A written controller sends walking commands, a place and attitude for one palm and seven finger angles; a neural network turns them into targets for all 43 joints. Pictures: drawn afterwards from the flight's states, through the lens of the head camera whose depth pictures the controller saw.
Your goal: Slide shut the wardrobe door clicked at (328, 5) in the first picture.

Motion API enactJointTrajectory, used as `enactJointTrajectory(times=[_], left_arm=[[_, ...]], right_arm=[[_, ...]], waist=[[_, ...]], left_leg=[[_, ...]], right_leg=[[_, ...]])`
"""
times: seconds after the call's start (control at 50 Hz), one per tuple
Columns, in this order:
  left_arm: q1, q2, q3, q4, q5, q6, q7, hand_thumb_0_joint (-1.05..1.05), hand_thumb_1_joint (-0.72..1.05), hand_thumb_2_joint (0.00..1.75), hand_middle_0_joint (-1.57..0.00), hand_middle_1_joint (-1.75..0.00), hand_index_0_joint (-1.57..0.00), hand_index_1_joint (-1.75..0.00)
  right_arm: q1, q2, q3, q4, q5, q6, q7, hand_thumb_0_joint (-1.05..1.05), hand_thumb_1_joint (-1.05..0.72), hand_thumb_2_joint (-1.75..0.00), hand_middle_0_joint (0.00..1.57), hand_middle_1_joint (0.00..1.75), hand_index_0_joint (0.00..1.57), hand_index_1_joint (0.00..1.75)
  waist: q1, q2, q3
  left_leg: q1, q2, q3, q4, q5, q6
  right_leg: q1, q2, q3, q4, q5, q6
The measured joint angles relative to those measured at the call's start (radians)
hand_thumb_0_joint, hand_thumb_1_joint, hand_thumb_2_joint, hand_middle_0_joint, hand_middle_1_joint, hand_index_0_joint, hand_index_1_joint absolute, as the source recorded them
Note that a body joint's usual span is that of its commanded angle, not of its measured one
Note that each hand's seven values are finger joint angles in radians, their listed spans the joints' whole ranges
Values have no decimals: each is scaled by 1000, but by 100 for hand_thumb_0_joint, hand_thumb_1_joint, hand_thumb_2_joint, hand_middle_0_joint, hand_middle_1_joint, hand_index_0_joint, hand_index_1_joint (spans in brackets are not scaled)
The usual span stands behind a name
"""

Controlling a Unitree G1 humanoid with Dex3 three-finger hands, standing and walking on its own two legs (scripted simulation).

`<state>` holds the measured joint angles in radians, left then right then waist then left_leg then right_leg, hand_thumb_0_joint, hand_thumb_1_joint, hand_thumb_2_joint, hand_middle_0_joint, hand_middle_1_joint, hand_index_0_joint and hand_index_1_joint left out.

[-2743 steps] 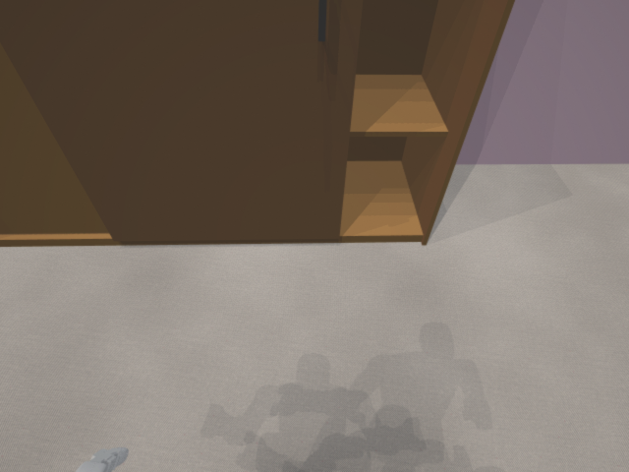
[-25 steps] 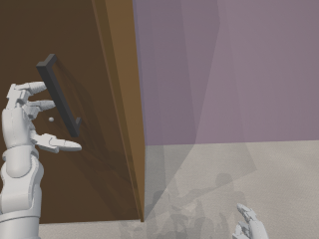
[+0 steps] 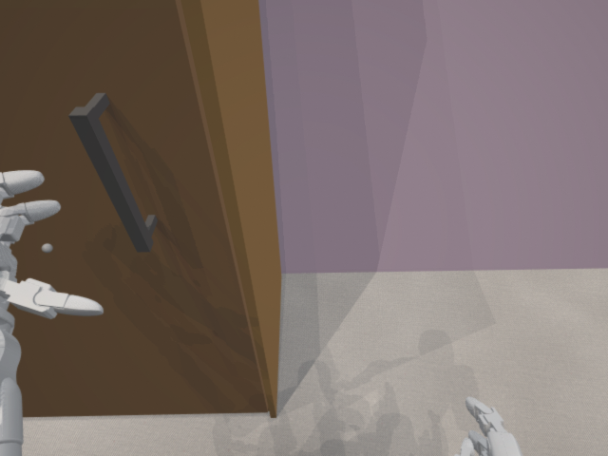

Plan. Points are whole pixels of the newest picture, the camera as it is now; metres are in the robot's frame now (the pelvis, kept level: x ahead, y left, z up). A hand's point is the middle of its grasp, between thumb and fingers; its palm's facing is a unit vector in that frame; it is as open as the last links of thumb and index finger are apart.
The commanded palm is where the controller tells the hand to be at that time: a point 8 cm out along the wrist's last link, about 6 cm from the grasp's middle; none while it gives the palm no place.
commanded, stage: slip the hand off the handle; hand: left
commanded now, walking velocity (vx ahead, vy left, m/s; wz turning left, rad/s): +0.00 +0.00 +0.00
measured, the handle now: (124, 180) +0.36 +0.27 +0.20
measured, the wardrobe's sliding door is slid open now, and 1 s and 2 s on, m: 0.00 0.00 0.00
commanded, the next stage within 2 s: draw the hand back to the body in 0.48 s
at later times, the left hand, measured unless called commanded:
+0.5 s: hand out of the picture +0.18 +0.31 +0.18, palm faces +0.47 -0.87 -0.17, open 14.7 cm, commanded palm +0.13 +0.34 +0.19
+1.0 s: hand (10, 316) +0.18 +0.30 +0.18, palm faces +0.20 -0.98 -0.08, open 14.7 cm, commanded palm +0.13 +0.34 +0.19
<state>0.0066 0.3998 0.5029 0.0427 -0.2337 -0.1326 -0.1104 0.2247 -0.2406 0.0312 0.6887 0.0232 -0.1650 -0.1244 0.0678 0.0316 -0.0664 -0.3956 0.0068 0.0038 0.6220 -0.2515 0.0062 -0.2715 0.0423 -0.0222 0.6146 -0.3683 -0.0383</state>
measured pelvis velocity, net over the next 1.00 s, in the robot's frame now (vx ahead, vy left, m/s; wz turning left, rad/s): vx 0.00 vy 0.01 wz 0.02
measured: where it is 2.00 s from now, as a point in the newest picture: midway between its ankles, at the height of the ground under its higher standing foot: outside the picture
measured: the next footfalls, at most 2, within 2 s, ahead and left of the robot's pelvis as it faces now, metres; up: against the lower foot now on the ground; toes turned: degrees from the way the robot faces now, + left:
none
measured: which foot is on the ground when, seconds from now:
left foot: down 0.00-1.00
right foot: down 0.00-1.00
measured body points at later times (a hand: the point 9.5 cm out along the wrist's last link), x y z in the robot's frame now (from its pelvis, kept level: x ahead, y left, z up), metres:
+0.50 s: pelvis -0.01 +0.01 +0.00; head -0.03 +0.01 +0.45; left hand +0.15 +0.35 +0.19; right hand +0.20 -0.19 -0.06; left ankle +0.04 +0.12 -0.73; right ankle -0.03 -0.09 -0.73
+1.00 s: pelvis +0.00 +0.01 +0.00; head -0.05 +0.00 +0.45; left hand +0.16 +0.35 +0.19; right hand +0.22 -0.19 -0.04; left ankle +0.04 +0.12 -0.73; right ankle -0.03 -0.09 -0.73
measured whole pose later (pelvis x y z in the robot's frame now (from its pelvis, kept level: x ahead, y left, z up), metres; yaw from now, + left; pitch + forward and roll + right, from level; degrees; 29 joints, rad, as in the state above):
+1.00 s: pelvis +0.00 +0.01 +0.00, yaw +1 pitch -3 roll -1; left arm 0.29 0.44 0.53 -0.29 -0.45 0.26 -0.35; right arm 0.19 -0.25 0.09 0.64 0.08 -0.31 -0.12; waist 0.09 0.05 -0.08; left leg -0.29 -0.01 -0.01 0.59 -0.25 0.02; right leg -0.14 0.03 -0.04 0.54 -0.34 -0.02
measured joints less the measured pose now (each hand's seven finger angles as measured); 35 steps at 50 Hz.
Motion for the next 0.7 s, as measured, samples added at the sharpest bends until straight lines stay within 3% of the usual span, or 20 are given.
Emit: enactJointTrajectory(times=[0.18,0.62,0.7], left_arm=[[136,-31,21,-131,-13,-25,35,-1,-55,20,-26,-115,-26,-115],[283,-65,-59,-347,-31,6,32,-1,-55,20,-26,-115,-26,-115],[267,-52,-64,-329,-82,121,-59,-1,-55,20,-26,-115,-25,-115]], right_arm=[[12,5,-2,10,-5,-31,3,1,-90,-90,20,30,20,30],[-45,27,42,-2,-22,-109,1,1,-90,-90,21,30,20,30],[-39,23,57,6,6,-110,-18,1,-90,-90,21,30,20,30]], waist=[[11,-2,-6],[54,-5,15],[55,5,16]], left_leg=[[8,1,-3,17,-6,3],[16,-26,-23,32,-6,20],[35,-28,-30,18,-2,22]], right_leg=[[14,2,-3,6,-1,3],[40,-22,-27,9,-6,21],[67,-22,-33,-18,3,23]])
